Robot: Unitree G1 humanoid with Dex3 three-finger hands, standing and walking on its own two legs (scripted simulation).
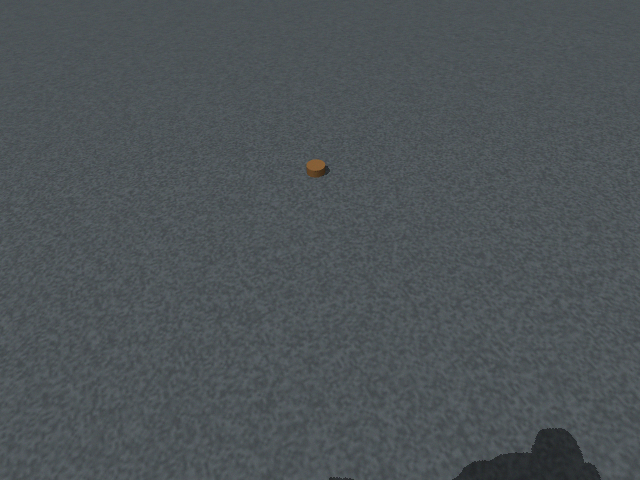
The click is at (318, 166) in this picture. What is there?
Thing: low tin
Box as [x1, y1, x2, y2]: [306, 159, 324, 177]
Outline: 314,159 310,160 307,163 306,167 307,173 310,176 316,177 324,173 324,163 321,160
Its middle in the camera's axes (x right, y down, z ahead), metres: -0.01 -0.38 +2.01
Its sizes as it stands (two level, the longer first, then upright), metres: 0.097 0.097 0.043
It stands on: the floor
